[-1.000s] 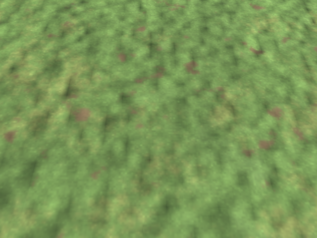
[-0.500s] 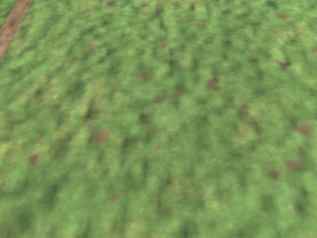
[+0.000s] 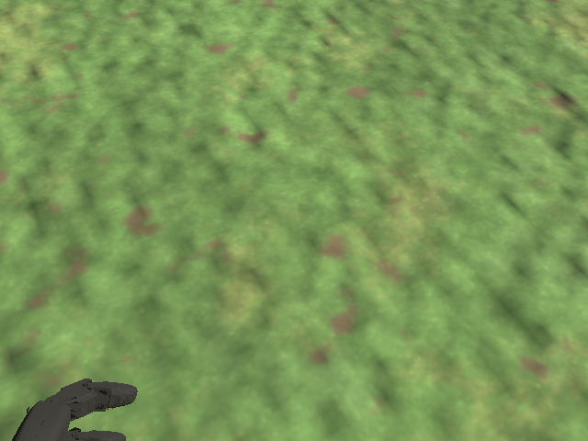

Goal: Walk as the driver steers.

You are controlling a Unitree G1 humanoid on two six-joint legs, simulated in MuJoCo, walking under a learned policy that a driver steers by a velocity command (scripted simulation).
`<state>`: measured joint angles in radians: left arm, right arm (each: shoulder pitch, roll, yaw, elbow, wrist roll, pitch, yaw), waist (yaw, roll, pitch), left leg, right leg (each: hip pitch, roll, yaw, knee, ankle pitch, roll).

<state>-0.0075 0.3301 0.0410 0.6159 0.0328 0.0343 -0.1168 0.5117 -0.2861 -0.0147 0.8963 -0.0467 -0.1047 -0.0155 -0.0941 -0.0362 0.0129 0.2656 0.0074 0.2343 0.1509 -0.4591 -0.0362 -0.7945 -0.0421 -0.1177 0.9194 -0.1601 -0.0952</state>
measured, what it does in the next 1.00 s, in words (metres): walks ahead, turning left: right foot, then left foot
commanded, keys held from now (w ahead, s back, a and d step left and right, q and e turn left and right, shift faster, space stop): w+q+shift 1.00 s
